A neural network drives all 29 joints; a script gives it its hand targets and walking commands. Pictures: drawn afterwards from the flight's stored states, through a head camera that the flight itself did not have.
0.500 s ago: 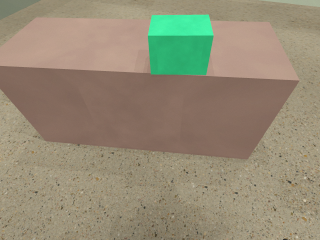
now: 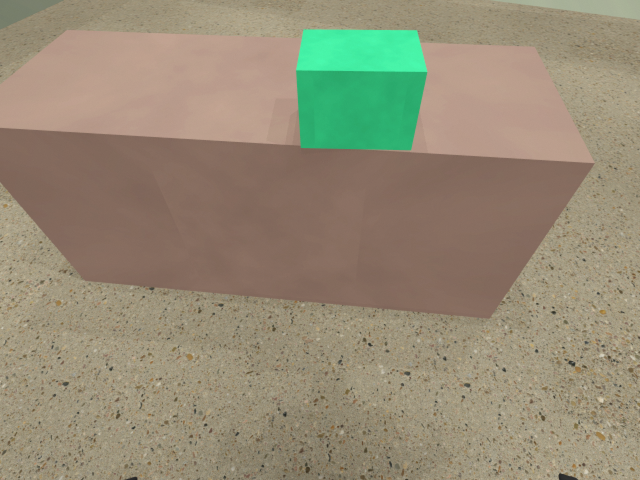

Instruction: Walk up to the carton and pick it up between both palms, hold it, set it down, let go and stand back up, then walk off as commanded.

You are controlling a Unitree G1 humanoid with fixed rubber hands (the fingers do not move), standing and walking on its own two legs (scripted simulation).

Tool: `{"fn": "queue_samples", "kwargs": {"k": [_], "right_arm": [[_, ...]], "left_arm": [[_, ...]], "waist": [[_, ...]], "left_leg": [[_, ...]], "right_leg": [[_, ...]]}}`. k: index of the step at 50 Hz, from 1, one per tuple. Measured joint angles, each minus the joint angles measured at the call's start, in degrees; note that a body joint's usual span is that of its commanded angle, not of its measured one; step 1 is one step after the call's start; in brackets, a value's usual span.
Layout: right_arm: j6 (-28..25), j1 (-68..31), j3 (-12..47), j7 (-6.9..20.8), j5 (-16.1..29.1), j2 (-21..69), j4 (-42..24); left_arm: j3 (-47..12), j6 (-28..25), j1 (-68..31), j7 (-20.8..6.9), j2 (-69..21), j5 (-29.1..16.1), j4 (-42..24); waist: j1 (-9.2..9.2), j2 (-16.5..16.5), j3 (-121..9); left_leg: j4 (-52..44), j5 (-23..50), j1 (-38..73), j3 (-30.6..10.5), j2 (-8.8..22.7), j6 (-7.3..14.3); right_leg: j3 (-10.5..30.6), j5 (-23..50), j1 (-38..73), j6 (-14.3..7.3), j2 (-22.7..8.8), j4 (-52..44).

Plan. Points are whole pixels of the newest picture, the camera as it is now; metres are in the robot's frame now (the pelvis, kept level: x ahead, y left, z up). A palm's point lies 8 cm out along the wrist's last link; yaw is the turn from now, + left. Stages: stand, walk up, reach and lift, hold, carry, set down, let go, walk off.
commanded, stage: walk up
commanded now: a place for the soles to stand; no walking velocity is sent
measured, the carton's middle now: (357, 90) +0.87 -0.04 +0.02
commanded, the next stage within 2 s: none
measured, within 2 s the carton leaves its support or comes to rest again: neither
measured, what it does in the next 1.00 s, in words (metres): walks ahead: left foot, then right foot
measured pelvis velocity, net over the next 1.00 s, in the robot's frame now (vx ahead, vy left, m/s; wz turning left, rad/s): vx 0.18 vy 0.00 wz -0.08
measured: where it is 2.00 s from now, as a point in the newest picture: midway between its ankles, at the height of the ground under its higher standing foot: (340, 412)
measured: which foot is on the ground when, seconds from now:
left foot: down 0.00-0.22, up 0.24-0.56, down 0.58-1.00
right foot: down 0.00-0.60, up 0.62-0.98, down 1.00-1.00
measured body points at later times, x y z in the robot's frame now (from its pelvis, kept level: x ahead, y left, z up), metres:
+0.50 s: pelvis +0.08 -0.01 +0.01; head +0.11 -0.02 +0.46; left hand +0.10 +0.32 -0.10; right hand +0.18 -0.34 -0.10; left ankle +0.17 +0.10 -0.68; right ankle +0.04 -0.13 -0.72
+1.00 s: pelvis +0.18 +0.00 -0.01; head +0.18 +0.00 +0.44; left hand +0.29 +0.33 -0.10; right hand +0.25 -0.34 -0.10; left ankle +0.22 +0.10 -0.72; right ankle +0.23 -0.13 -0.71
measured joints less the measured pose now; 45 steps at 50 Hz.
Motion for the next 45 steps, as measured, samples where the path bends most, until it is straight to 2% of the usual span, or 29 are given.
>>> {"fn": "queue_samples", "kwargs": {"k": [2,5,8,10,12,15,17,22,27,29,30,31,34,36,41,45], "right_arm": [[-0.2,0.1,0.0,0.1,0.0,-0.1,0.0],[-1.0,0.3,0.0,0.5,0.0,-1.0,0.0],[-1.4,0.3,0.0,0.5,0.0,-2.3,0.0],[-1.2,0.3,0.0,0.7,0.0,-3.5,0.0],[-0.2,0.3,0.0,0.7,0.0,-4.3,0.0],[0.2,0.3,0.0,0.7,0.0,-4.7,0.0],[-0.2,0.3,0.0,0.7,0.0,-5.2,0.0],[-0.6,0.3,0.0,0.7,0.0,-5.0,0.0],[-1.6,0.2,0.0,0.8,0.0,-3.2,0.0],[-2.3,0.3,0.0,0.9,0.0,-2.7,-0.1],[-2.8,0.3,0.0,0.9,0.0,-2.5,0.0],[-3.2,0.2,0.0,0.9,-0.1,-2.1,0.0],[-3.1,0.9,0.0,0.9,-0.1,-0.7,0.0],[-2.6,1.8,0.0,0.9,-0.1,-0.7,0.0],[-2.6,2.9,0.0,0.9,-0.1,-1.4,0.0],[-2.6,2.9,0.0,0.9,-0.1,-2.6,0.0]], "left_arm": [[0.4,0.0,0.1,-0.3,0.0,0.0,0.0],[1.6,0.0,0.3,-1.1,0.5,0.0,0.0],[3.0,-0.1,0.7,-1.8,2.0,0.0,0.0],[4.0,-0.5,1.4,-2.2,2.7,0.0,0.0],[5.1,-1.7,3.0,-2.2,3.1,0.0,0.0],[5.5,-2.7,6.4,-2.2,3.2,0.0,0.0],[5.3,-2.9,8.2,-2.1,2.7,0.0,0.0],[5.0,-2.9,11.4,-1.7,1.8,0.0,0.0],[4.6,-2.6,12.1,-1.7,1.5,0.0,-0.1],[4.3,-2.4,11.7,-1.7,1.6,0.0,-0.5],[4.2,-2.3,11.1,-1.7,1.7,0.0,-0.6],[4.1,-2.0,10.1,-1.7,1.6,0.0,-0.6],[3.1,-1.2,7.4,-1.7,1.6,0.0,-0.6],[2.9,-1.2,5.2,-1.7,1.7,0.0,-0.6],[3.6,-1.1,2.5,-1.7,2.8,0.0,-0.6],[4.3,-0.6,2.5,-1.8,3.7,0.0,-0.6]], "waist": [[-0.01,0.0,-0.1],[-0.03,0.0,-0.1],[0.0,-0.2,-0.1],[0.03,-0.2,-0.7],[0.06,-0.1,-1.6],[0.08,0.3,-2.6],[0.05,0.9,-2.6],[0.02,1.8,-2.6],[-0.01,1.9,-2.7],[-0.05,1.9,-2.7],[-0.04,1.6,-2.1],[-0.08,1.0,-1.1],[-0.07,0.0,-0.4],[-0.02,-0.1,-0.4],[0.02,-0.3,-0.4],[0.03,-0.4,-0.4]], "left_leg": [[0.0,-0.3,0.2,0.0,0.0,0.0],[0.0,-1.8,1.5,0.1,0.2,0.1],[0.0,-1.8,3.3,0.5,0.7,0.1],[0.0,-2.7,3.7,1.1,1.0,0.1],[2.4,-6.6,3.1,0.9,1.4,0.2],[12.6,-7.9,-2.3,-1.7,0.7,0.2],[14.3,-6.5,-5.8,-2.3,0.7,0.1],[13.8,-4.6,-12.7,-2.7,0.7,0.1],[5.8,1.0,-12.8,-2.8,0.7,0.1],[-0.1,3.2,-10.1,-2.8,0.7,0.1],[-0.9,6.8,-9.0,-2.5,0.5,0.1],[0.7,7.0,-8.1,-1.9,0.1,0.2],[2.0,3.8,-4.4,-0.6,0.0,0.7],[1.8,2.7,-2.2,-0.6,0.0,0.9],[1.8,0.6,2.0,-0.4,0.0,0.9],[1.8,-0.9,3.7,-0.1,0.0,0.9]], "right_leg": [[0.0,-1.8,0.0,-0.1,0.0,0.6],[0.0,-9.1,-0.1,-0.1,0.0,4.5],[0.0,-10.9,-0.2,-0.1,-0.5,6.6],[0.0,-8.8,-0.2,-0.1,-1.0,3.6],[-0.1,-0.5,0.0,-0.2,-0.6,1.7],[0.0,-1.0,0.6,-0.8,-0.1,0.2],[-0.1,-0.9,1.4,-0.8,0.0,-1.9],[-0.1,-1.1,2.6,-0.7,0.0,-4.4],[-0.1,-3.6,4.6,0.3,0.0,-4.0],[-0.2,-5.6,4.8,0.7,0.0,-2.0],[-0.1,-7.0,4.7,0.7,-0.3,0.8],[0.3,-7.8,4.2,0.6,-0.7,5.3],[0.4,-7.9,0.7,0.6,-0.6,19.7],[0.5,-5.8,-0.6,0.6,-0.6,22.4],[0.5,-2.6,-1.1,0.6,-0.7,19.6],[0.5,-5.6,-1.1,0.6,-0.9,13.9]]}}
